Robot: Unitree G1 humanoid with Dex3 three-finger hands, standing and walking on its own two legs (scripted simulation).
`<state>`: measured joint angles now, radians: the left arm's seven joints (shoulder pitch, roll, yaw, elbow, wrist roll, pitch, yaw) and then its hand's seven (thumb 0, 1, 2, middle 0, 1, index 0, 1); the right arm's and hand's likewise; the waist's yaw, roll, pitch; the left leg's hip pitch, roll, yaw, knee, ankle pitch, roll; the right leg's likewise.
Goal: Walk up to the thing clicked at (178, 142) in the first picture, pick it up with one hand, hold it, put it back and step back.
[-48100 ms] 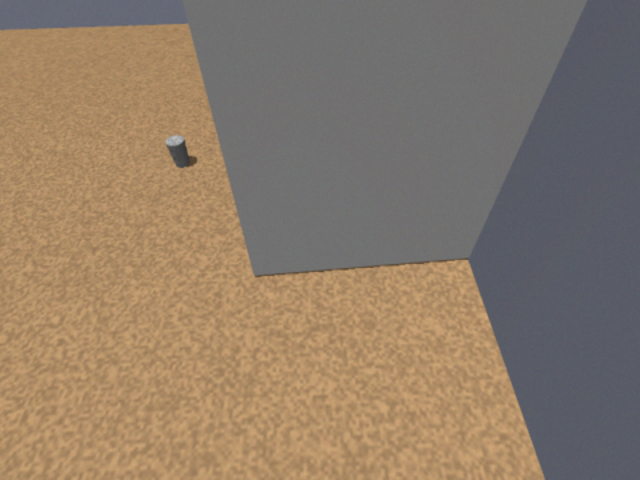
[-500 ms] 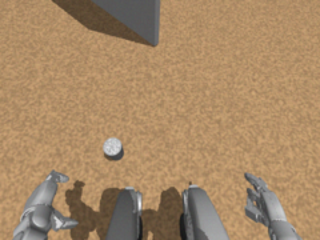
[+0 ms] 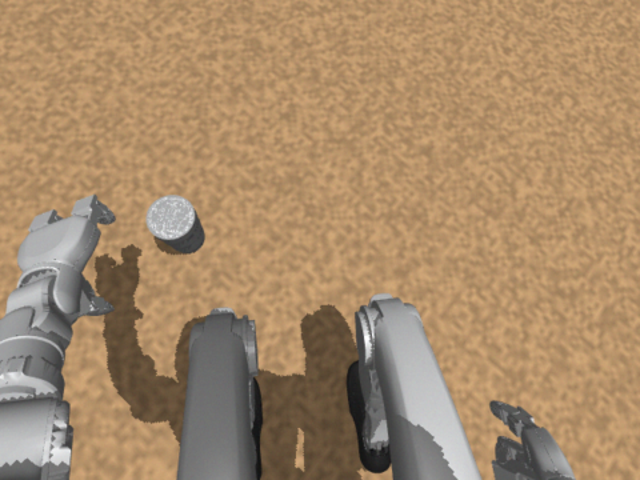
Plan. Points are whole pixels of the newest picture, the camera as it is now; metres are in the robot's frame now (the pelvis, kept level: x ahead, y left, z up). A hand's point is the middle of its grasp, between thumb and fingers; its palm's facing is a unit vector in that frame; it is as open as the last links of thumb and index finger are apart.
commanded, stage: rise first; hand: left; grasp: from above
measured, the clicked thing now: (180, 228) +0.52 +0.24 -0.37
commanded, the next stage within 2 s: approach in 1.12 s
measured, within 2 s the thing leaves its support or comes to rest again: neither
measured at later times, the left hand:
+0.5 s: hand (116, 243) +0.44 +0.30 -0.21, palm faces -0.46 -0.06 -0.89, open 13.7 cm
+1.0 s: hand (130, 234) +0.47 +0.29 -0.24, palm faces -0.44 -0.04 -0.90, open 14.1 cm
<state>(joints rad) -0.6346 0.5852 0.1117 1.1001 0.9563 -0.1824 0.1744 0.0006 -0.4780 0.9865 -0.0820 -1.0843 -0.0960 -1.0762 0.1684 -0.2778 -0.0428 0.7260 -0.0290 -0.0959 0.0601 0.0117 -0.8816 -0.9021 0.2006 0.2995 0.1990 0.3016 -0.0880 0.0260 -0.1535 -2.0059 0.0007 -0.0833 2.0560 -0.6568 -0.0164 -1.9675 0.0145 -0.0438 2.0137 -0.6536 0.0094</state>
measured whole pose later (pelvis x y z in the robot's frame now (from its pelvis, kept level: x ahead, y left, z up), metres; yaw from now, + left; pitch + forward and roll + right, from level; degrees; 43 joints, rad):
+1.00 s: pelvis +0.00 +0.01 -0.07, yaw -3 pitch +36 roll -7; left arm -0.92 0.71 0.09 1.38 1.25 -0.21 0.37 0.00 -0.55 1.02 -0.10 -1.01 -0.09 -1.02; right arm 0.17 -0.27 0.02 0.76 -0.11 -0.04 0.12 0.01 -0.92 -0.91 0.20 0.30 0.20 0.30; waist -0.20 0.00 -0.08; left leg -2.24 0.00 -0.11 2.30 -0.69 0.00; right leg -2.18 0.02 -0.06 2.22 -0.68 0.03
